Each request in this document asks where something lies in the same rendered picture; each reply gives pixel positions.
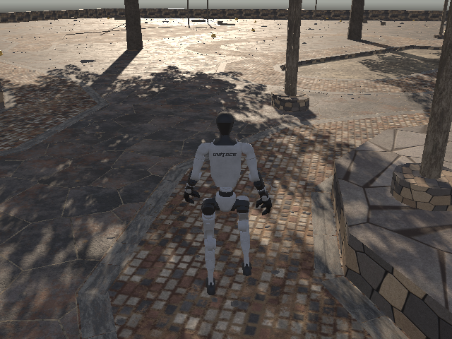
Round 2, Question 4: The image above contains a right robot forearm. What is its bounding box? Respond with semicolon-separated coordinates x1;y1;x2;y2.
254;171;270;201

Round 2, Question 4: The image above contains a left robot hand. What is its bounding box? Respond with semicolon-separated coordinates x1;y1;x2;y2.
184;191;200;204

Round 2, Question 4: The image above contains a right robot upper arm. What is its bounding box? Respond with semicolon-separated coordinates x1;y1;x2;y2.
239;142;260;182

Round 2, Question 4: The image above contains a right robot hand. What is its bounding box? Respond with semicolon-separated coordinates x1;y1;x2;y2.
256;198;272;215

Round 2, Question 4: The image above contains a left robot forearm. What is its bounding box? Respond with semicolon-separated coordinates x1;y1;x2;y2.
185;170;197;194

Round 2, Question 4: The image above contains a left robot shin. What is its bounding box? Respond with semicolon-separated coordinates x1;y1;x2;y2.
204;239;215;285

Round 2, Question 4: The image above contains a robot head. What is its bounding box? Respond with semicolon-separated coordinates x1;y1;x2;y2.
213;112;237;145

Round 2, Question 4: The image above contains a left robot upper arm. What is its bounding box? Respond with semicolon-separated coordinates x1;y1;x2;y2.
190;143;210;181

